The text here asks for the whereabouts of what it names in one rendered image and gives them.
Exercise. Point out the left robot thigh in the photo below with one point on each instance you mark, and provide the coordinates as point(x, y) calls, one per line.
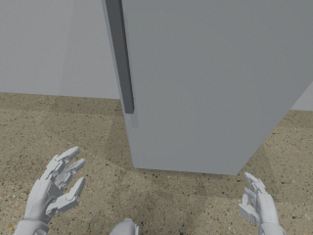
point(126, 228)

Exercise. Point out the fridge door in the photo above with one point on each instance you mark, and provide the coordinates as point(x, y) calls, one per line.
point(211, 79)

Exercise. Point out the handle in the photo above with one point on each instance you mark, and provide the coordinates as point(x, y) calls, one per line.
point(119, 42)

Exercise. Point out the robot left forearm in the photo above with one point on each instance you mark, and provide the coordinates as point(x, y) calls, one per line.
point(31, 227)

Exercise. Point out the robot left hand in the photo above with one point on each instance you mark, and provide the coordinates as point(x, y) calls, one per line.
point(39, 204)

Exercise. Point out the robot right forearm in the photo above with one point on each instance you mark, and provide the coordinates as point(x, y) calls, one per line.
point(270, 228)

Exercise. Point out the robot left shin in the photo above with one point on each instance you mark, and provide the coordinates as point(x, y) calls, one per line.
point(127, 220)

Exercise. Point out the robot right hand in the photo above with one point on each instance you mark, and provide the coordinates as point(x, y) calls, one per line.
point(262, 208)

